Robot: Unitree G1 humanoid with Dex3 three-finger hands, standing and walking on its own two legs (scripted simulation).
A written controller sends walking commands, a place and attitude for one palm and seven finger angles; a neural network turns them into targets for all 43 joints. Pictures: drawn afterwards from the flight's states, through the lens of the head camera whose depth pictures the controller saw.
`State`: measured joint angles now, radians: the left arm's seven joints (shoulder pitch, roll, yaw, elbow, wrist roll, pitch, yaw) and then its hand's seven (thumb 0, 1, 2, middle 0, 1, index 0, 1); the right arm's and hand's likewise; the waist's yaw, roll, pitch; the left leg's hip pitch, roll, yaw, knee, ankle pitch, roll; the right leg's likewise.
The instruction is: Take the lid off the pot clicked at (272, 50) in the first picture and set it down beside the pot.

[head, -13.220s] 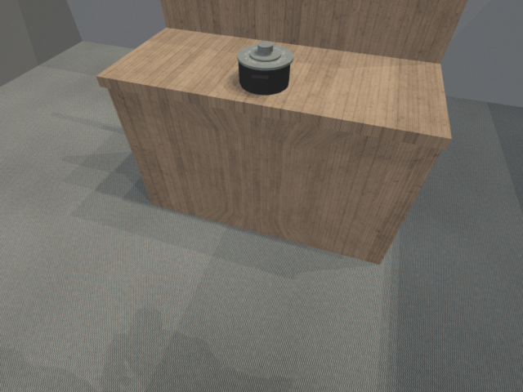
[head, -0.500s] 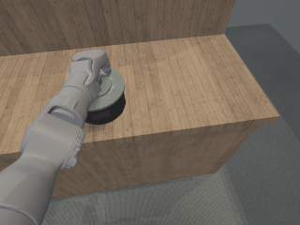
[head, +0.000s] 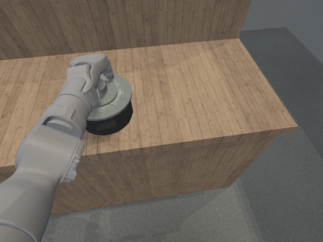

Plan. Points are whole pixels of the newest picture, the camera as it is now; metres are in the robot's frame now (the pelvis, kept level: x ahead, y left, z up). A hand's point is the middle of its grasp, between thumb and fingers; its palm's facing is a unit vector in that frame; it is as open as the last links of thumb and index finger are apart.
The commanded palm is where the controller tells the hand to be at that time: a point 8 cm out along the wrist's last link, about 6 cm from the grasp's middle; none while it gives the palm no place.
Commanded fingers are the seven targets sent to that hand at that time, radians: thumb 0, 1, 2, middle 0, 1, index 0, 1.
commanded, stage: close the fingers and squeeze the knob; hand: left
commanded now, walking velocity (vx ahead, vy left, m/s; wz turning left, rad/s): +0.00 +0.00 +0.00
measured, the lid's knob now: (97, 87) +0.52 +0.13 +0.08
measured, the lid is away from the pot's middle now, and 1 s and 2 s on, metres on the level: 0.00 0.00 0.00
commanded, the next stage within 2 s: lift the lid straight up in 1.40 s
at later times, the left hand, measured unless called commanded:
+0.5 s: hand (94, 87) +0.50 +0.13 +0.10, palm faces -0.38 -0.09 -0.92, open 9.7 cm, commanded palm +0.51 +0.13 +0.15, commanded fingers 0.00 0.09 0.97 -0.56 -0.97 -0.56 -0.97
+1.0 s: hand (94, 90) +0.49 +0.13 +0.10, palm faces -0.38 -0.07 -0.92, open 8.1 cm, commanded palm +0.50 +0.13 +0.15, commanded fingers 0.00 0.33 0.97 -0.64 -1.04 -0.68 -1.04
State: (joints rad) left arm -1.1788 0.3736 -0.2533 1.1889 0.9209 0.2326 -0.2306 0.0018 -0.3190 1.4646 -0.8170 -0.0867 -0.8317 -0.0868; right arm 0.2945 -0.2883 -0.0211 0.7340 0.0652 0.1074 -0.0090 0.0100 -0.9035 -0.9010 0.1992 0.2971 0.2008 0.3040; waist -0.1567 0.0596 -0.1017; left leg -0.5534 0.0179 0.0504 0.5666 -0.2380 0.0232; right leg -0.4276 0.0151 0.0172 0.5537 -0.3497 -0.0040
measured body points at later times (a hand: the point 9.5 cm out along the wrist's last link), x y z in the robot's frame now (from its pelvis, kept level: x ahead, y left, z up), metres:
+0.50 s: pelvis +0.00 +0.01 +0.00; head +0.07 +0.00 +0.44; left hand +0.52 +0.13 +0.15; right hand +0.01 -0.26 -0.14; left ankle +0.02 +0.11 -0.73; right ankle -0.06 -0.12 -0.73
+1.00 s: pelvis +0.00 +0.01 +0.00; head +0.06 -0.01 +0.45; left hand +0.50 +0.13 +0.15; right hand +0.02 -0.26 -0.14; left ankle +0.02 +0.11 -0.73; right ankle -0.06 -0.12 -0.73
